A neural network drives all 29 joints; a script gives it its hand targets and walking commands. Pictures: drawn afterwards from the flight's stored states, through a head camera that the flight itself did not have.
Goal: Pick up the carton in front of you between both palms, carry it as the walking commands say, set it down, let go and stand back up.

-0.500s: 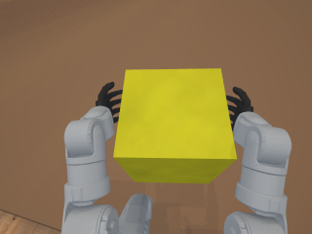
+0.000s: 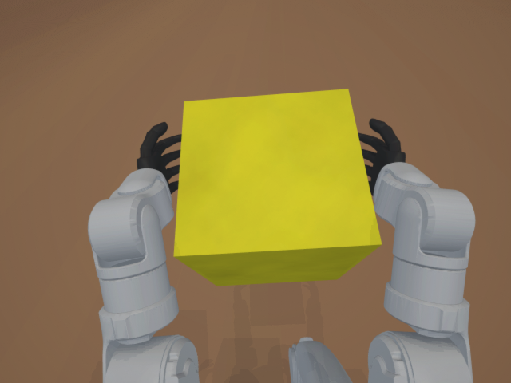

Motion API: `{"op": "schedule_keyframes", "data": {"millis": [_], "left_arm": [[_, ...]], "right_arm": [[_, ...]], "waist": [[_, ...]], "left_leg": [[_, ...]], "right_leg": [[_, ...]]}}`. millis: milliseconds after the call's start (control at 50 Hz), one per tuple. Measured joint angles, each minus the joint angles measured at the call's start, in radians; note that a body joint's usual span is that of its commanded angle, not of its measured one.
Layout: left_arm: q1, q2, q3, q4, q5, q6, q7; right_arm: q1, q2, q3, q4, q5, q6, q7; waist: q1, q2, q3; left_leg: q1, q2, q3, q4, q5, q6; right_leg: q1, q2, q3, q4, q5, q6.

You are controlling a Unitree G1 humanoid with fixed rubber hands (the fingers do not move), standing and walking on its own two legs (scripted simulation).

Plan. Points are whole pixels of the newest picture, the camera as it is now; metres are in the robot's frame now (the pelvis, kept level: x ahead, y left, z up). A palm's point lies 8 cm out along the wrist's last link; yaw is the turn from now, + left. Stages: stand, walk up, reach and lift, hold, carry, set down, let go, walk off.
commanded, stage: carry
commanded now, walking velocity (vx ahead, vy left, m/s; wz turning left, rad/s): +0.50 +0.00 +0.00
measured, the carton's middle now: (271, 203) +0.37 -0.03 +0.09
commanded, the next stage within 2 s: none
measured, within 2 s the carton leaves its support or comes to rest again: neither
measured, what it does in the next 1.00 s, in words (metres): climbs: right foot, then left foot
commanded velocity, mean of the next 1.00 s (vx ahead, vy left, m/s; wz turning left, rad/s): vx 0.50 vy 0.00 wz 0.00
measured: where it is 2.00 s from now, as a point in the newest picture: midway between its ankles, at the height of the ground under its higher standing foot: (245, 208)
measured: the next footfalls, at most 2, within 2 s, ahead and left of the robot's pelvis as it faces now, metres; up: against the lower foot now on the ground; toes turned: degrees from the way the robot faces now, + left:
right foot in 0.28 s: +0.36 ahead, -0.10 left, +0.00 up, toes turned -3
left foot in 0.74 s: +0.63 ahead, +0.11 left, +0.00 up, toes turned +11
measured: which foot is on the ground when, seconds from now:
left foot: down 0.00-0.26, up 0.28-0.72, down 0.74-1.00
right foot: up 0.00-0.26, down 0.28-0.74, up 0.76-1.00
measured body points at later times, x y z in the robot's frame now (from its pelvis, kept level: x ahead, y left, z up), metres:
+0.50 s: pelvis +0.30 -0.04 +0.01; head +0.34 -0.04 +0.46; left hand +0.66 +0.15 +0.12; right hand +0.68 -0.16 +0.12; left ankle +0.31 +0.10 -0.66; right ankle +0.32 -0.10 -0.73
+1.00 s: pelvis +0.62 +0.03 +0.02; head +0.62 +0.04 +0.47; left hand +0.89 +0.18 +0.11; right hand +0.88 -0.12 +0.11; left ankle +0.59 +0.10 -0.73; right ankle +0.67 -0.11 -0.68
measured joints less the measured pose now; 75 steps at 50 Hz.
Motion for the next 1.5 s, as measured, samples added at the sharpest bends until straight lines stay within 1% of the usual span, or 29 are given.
{"op": "schedule_keyframes", "data": {"millis": [120, 220, 260, 280, 300, 340, 360, 380, 420, 540, 600, 680, 740, 760, 800, 840, 860, 900, 1020, 1140, 1200, 1220, 1240, 1280, 1300, 1320, 1340, 1380, 1500], "left_arm": [[-0.081, 0.053, -0.013, 0.135, -0.017, 0.072, 0.014], [-0.136, 0.082, -0.008, 0.263, -0.036, 0.106, 0.027], [-0.166, 0.085, -0.011, 0.321, -0.04, 0.102, 0.032], [-0.174, 0.081, -0.011, 0.347, -0.039, 0.093, 0.034], [-0.176, 0.072, -0.012, 0.365, -0.036, 0.08, 0.037], [-0.164, 0.056, -0.013, 0.391, -0.029, 0.064, 0.042], [-0.146, 0.05, -0.011, 0.391, -0.028, 0.059, 0.043], [-0.126, 0.043, -0.007, 0.384, -0.029, 0.052, 0.043], [-0.085, 0.028, 0.003, 0.359, -0.032, 0.03, 0.042], [0.038, -0.023, 0.008, 0.247, -0.016, -0.065, 0.006], [0.12, -0.053, -0.01, 0.18, 0.001, -0.101, -0.01], [0.252, -0.093, -0.048, 0.062, 0.015, -0.125, -0.024], [0.342, -0.073, -0.103, -0.029, 0.009, -0.119, -0.034], [0.361, -0.063, -0.112, -0.046, 0.004, -0.118, -0.035], [0.404, -0.055, -0.122, -0.071, -0.002, -0.112, -0.035], [0.454, -0.045, -0.147, -0.09, -0.004, -0.097, -0.033], [0.476, -0.041, -0.161, -0.098, -0.005, -0.089, -0.031], [0.514, -0.037, -0.19, -0.117, -0.007, -0.076, -0.029], [0.587, -0.034, -0.245, -0.197, -0.006, -0.05, -0.028], [0.603, -0.033, -0.246, -0.226, -0.001, -0.004, -0.026], [0.59, -0.033, -0.238, -0.211, -0.003, 0.015, -0.025], [0.58, -0.033, -0.239, -0.194, -0.004, 0.012, -0.025], [0.568, -0.034, -0.242, -0.163, -0.003, 0.005, -0.025], [0.55, -0.035, -0.244, -0.109, -0.001, -0.001, -0.024], [0.551, -0.035, -0.243, -0.097, -0.001, -0.003, -0.024], [0.558, -0.035, -0.24, -0.094, -0.002, -0.007, -0.025], [0.568, -0.035, -0.238, -0.097, -0.003, -0.014, -0.025], [0.59, -0.034, -0.235, -0.111, -0.006, -0.033, -0.026], [0.626, -0.034, -0.243, -0.163, -0.016, -0.081, -0.03]], "right_arm": [[-0.062, -0.008, -0.032, 0.103, -0.043, 0.066, 0.017], [-0.085, -0.002, -0.059, 0.178, -0.076, 0.108, 0.021], [-0.09, -0.009, -0.075, 0.195, -0.082, 0.119, 0.023], [-0.09, -0.016, -0.08, 0.203, -0.081, 0.12, 0.024], [-0.087, -0.021, -0.087, 0.212, -0.08, 0.116, 0.025], [-0.071, -0.019, -0.106, 0.224, -0.083, 0.111, 0.028], [-0.06, -0.01, -0.112, 0.226, -0.089, 0.107, 0.028], [-0.047, 0.002, -0.117, 0.223, -0.098, 0.102, 0.028], [-0.02, 0.026, -0.121, 0.205, -0.113, 0.082, 0.029], [0.094, 0.07, -0.086, 0.109, -0.121, -0.02, 0.044], [0.181, 0.083, -0.055, 0.048, -0.118, -0.059, 0.054], [0.316, 0.105, -0.015, -0.06, -0.104, -0.091, 0.064], [0.398, 0.121, 0.029, -0.138, -0.104, -0.098, 0.066], [0.419, 0.113, 0.058, -0.146, -0.105, -0.105, 0.066], [0.449, 0.103, 0.096, -0.148, -0.108, -0.105, 0.067], [0.488, 0.095, 0.123, -0.158, -0.109, -0.088, 0.068], [0.513, 0.09, 0.134, -0.17, -0.109, -0.08, 0.068], [0.566, 0.084, 0.152, -0.204, -0.108, -0.067, 0.069], [0.661, 0.078, 0.175, -0.308, -0.101, -0.041, 0.07], [0.66, 0.078, 0.182, -0.32, -0.102, 0.005, 0.071], [0.646, 0.078, 0.179, -0.311, -0.109, 0.029, 0.071], [0.638, 0.077, 0.171, -0.304, -0.111, 0.033, 0.071], [0.632, 0.077, 0.157, -0.29, -0.112, 0.035, 0.071], [0.629, 0.077, 0.139, -0.261, -0.115, 0.038, 0.071], [0.628, 0.078, 0.138, -0.25, -0.116, 0.038, 0.071], [0.629, 0.078, 0.142, -0.243, -0.118, 0.035, 0.071], [0.631, 0.077, 0.149, -0.238, -0.119, 0.029, 0.071], [0.639, 0.078, 0.163, -0.237, -0.121, 0.011, 0.072], [0.68, 0.078, 0.19, -0.286, -0.127, -0.044, 0.078]], "waist": [[0.053, -0.021, -0.117], [0.092, -0.023, -0.165], [0.111, -0.018, -0.162], [0.125, -0.008, -0.158], [0.142, 0.007, -0.148], [0.161, 0.01, -0.122], [0.165, 0.007, -0.108], [0.165, 0.005, -0.094], [0.16, 0.002, -0.067], [0.131, -0.006, -0.025], [0.115, -0.004, -0.026], [0.097, -0.002, -0.042], [0.098, -0.001, -0.06], [0.096, -0.022, -0.068], [0.096, -0.041, -0.075], [0.1, -0.027, -0.083], [0.101, -0.021, -0.087], [0.101, -0.011, -0.098], [0.089, -0.004, -0.151], [0.088, -0.004, -0.206], [0.086, 0.008, -0.217], [0.09, 0.025, -0.216], [0.097, 0.044, -0.213], [0.112, 0.039, -0.193], [0.116, 0.033, -0.178], [0.12, 0.027, -0.164], [0.123, 0.024, -0.151], [0.129, 0.019, -0.13], [0.132, 0.014, -0.113]], "left_leg": [[0.19, 0.001, -0.039, -0.148, -0.044, -0.031], [0.331, 0.005, -0.056, -0.184, -0.134, -0.06], [0.338, 0.018, -0.045, -0.077, -0.199, -0.072], [0.305, 0.033, -0.035, 0.04, -0.224, -0.077], [0.244, 0.038, -0.055, 0.202, -0.194, -0.083], [0.094, 0.01, -0.102, 0.508, -0.169, -0.075], [0.027, 0.002, -0.109, 0.599, -0.147, -0.068], [-0.034, 0.003, -0.109, 0.644, -0.121, -0.062], [-0.134, 0.02, -0.105, 0.635, -0.072, -0.061], [-0.285, 0.085, -0.091, 0.329, 0.03, -0.102], [-0.282, 0.095, -0.069, 0.152, 0.114, -0.113], [-0.222, 0.074, -0.024, -0.043, 0.224, -0.115], [-0.105, 0.053, 0.041, -0.195, 0.292, -0.093], [-0.093, 0.04, 0.058, -0.174, 0.268, -0.055], [-0.087, 0.034, 0.073, -0.11, 0.186, -0.023], [-0.045, 0.042, 0.072, -0.124, 0.149, -0.03], [-0.016, 0.044, 0.07, -0.149, 0.148, -0.04], [0.048, 0.044, 0.064, -0.206, 0.138, -0.041], [0.223, 0.047, 0.04, -0.317, 0.087, -0.061], [0.382, 0.054, 0.033, -0.325, -0.036, -0.108], [0.433, 0.073, 0.02, -0.245, -0.144, -0.141], [0.42, 0.098, 0.016, -0.163, -0.198, -0.148], [0.368, 0.126, 0.005, -0.026, -0.202, -0.144], [0.205, 0.115, -0.058, 0.303, -0.192, -0.135], [0.124, 0.102, -0.074, 0.432, -0.185, -0.126], [0.051, 0.094, -0.077, 0.515, -0.167, -0.118], [-0.01, 0.093, -0.072, 0.547, -0.141, -0.113], [-0.096, 0.096, -0.057, 0.496, -0.095, -0.11], [-0.155, 0.095, -0.018, 0.108, 0.034, -0.124]], "right_leg": [[0.067, -0.03, -0.034, -0.429, 0.182, 0.016], [0.211, -0.004, -0.082, -0.676, 0.232, 0.007], [0.306, 0.02, -0.109, -0.767, 0.225, 0.004], [0.328, 0.03, -0.113, -0.762, 0.206, -0.001], [0.322, 0.038, -0.118, -0.719, 0.173, -0.008], [0.333, 0.04, -0.116, -0.69, 0.125, -0.018], [0.352, 0.041, -0.113, -0.705, 0.118, -0.017], [0.375, 0.041, -0.109, -0.73, 0.119, -0.012], [0.422, 0.041, -0.104, -0.786, 0.12, -0.011], [0.56, 0.036, -0.082, -0.932, 0.104, 0.002], [0.636, 0.029, -0.07, -0.983, 0.074, 0.019], [0.744, 0.019, -0.064, -1.009, -0.002, 0.049], [0.787, 0.008, -0.065, -0.902, -0.117, 0.075], [0.761, -0.015, -0.07, -0.797, -0.16, 0.082], [0.636, -0.018, -0.028, -0.484, -0.159, 0.092], [0.505, 0.001, -0.012, -0.244, -0.158, 0.087], [0.453, 0.0, -0.018, -0.197, -0.136, 0.086], [0.377, -0.016, -0.035, -0.223, -0.09, 0.091], [0.265, -0.067, -0.06, -0.535, 0.057, 0.118], [0.27, -0.075, -0.111, -0.734, 0.209, 0.105], [0.333, -0.058, -0.155, -0.793, 0.179, 0.091], [0.344, -0.044, -0.168, -0.778, 0.211, 0.07], [0.336, -0.035, -0.182, -0.729, 0.196, 0.044], [0.347, -0.038, -0.191, -0.696, 0.137, 0.014], [0.368, -0.04, -0.192, -0.714, 0.126, 0.01], [0.392, -0.041, -0.191, -0.744, 0.135, 0.024], [0.418, -0.038, -0.19, -0.778, 0.138, 0.024], [0.469, -0.034, -0.185, -0.842, 0.143, 0.02], [0.582, -0.03, -0.17, -0.92, 0.11, 0.038]]}}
